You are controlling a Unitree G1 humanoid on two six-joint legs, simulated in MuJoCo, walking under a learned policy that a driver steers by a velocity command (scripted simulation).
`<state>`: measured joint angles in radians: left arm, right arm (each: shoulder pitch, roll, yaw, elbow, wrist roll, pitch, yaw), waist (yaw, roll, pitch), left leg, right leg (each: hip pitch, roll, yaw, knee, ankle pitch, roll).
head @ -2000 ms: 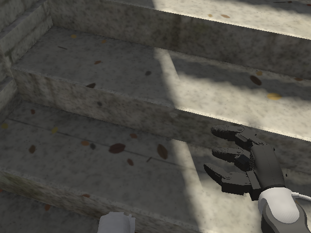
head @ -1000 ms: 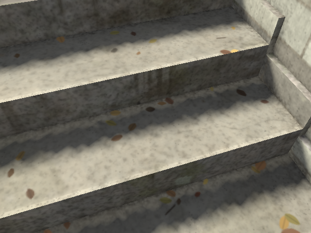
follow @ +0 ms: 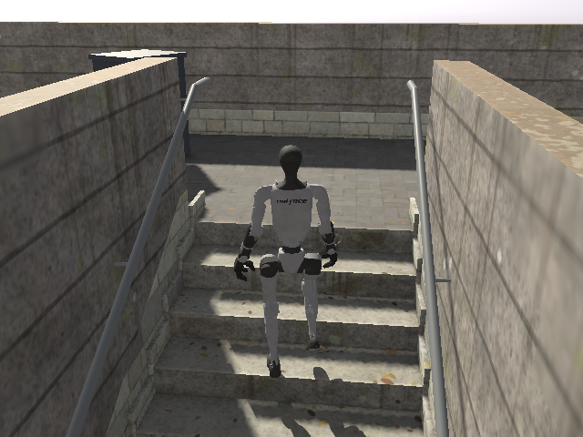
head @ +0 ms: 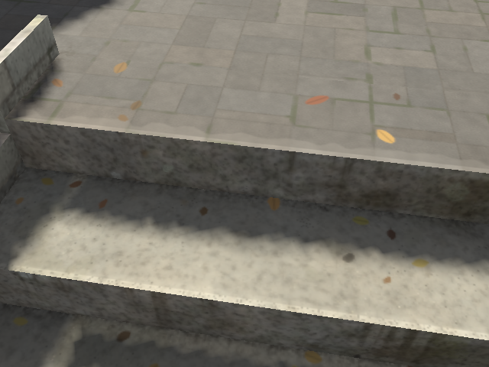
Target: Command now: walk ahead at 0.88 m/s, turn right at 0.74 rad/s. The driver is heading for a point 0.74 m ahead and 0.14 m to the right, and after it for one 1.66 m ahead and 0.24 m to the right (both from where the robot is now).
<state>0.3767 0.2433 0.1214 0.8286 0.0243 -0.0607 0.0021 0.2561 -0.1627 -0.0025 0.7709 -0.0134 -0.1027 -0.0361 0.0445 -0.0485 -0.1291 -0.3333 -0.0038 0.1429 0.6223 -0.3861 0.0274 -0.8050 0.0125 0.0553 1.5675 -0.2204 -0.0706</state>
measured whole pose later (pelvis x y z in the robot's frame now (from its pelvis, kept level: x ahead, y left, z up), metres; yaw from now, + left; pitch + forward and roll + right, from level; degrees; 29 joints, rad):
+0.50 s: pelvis +0.34 -0.13 +0.12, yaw -24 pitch +3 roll -3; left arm 0.32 0.24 0.06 0.84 0.04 -0.04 0.01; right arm 0.19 -0.14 -0.01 0.60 -0.06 -0.11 0.01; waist -0.05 -0.01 -0.07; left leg -0.87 0.04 -0.12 2.09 -0.15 0.08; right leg -0.47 0.23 -0.10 0.90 -0.48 -0.20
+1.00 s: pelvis +0.73 -0.27 +0.34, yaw -6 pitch +5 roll -1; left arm -0.09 0.16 -0.06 0.42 0.01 -0.10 -0.02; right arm 0.58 -0.21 -0.02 1.08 -0.11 -0.05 0.08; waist 0.00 0.04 -0.09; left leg -0.22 -0.14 -0.07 0.53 -0.38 0.13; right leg -1.36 0.00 0.12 1.85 -0.47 -0.09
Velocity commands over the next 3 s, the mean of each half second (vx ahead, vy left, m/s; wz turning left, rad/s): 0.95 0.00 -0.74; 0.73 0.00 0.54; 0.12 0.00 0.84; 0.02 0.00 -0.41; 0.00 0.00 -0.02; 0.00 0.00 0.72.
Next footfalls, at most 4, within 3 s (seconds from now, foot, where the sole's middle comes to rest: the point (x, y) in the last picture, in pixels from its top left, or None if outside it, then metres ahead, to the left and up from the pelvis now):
0.32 right None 0.36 -0.15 -0.59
0.76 left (358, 255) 0.70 -0.21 -0.42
1.10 right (451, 123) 1.01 -0.46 -0.25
1.48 left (344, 125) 0.98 -0.18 -0.25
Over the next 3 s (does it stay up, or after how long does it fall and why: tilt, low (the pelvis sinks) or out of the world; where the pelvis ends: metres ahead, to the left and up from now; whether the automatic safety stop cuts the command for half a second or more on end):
stays up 0.94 -0.43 0.52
